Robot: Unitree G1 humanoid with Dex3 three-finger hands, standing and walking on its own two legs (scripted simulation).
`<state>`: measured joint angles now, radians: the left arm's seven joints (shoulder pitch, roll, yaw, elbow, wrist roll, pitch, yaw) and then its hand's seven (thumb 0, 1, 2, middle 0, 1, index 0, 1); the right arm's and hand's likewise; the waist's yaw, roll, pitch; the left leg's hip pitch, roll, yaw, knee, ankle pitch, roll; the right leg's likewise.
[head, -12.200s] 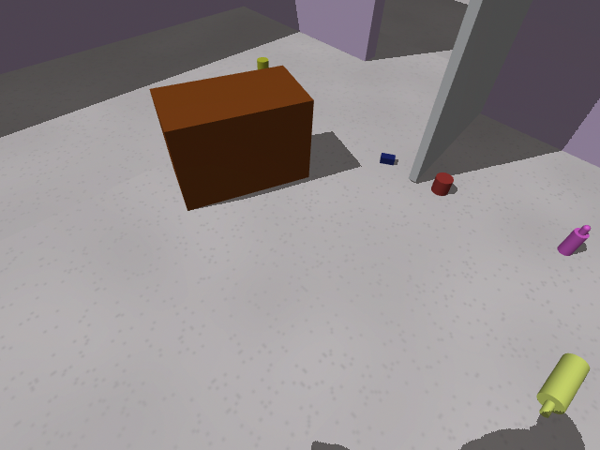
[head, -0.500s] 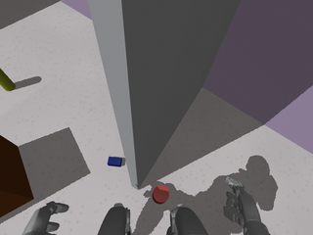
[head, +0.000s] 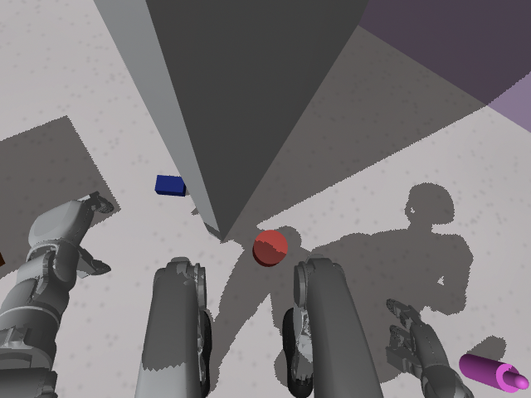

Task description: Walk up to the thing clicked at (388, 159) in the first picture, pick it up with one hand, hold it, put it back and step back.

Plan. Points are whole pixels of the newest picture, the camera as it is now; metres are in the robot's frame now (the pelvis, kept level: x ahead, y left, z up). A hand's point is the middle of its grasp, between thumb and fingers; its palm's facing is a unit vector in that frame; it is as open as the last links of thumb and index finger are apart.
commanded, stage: rise first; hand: left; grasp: from above
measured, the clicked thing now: (171, 185) +0.55 +0.22 -0.45
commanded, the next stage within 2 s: none
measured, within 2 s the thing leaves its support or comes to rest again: neither
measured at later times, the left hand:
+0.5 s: hand (120, 211) +0.43 +0.27 -0.25, palm faces -0.47 -0.04 -0.88, open 11.4 cm
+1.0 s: hand (136, 199) +0.47 +0.26 -0.31, palm faces -0.45 +0.00 -0.89, open 11.9 cm
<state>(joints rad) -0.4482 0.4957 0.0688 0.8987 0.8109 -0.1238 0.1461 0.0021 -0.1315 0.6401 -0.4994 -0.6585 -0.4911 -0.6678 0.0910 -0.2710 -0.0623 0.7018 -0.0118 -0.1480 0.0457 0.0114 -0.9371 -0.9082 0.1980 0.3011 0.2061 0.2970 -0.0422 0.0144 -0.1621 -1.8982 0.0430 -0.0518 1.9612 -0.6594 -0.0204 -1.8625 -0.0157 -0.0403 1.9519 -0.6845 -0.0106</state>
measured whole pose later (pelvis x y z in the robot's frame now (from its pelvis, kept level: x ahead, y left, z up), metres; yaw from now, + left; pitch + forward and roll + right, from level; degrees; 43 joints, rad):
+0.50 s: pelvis -0.02 +0.02 -0.10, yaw -3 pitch +34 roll -7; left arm -0.82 0.65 0.04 1.28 1.21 -0.24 0.32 0.00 -0.08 0.66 -0.47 -0.59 -0.47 -0.59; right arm 0.16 -0.25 -0.02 0.77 -0.09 -0.05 0.09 0.01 -0.90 -0.90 0.20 0.30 0.21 0.30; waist -0.18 -0.01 -0.11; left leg -2.21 0.03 -0.09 2.27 -0.65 0.01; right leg -2.13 -0.01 -0.06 2.22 -0.67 0.02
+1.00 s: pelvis -0.01 +0.01 -0.13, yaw -5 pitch +34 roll -7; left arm -0.94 0.74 0.08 1.43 1.29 -0.26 0.41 0.00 -0.15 0.69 -0.40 -0.68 -0.41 -0.67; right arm 0.14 -0.26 0.05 0.76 -0.15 -0.05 0.12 0.00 -0.91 -0.90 0.20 0.30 0.21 0.30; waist -0.23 -0.03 -0.04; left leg -2.32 0.04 -0.13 2.40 -0.69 0.00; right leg -2.24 0.00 -0.09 2.33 -0.69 0.01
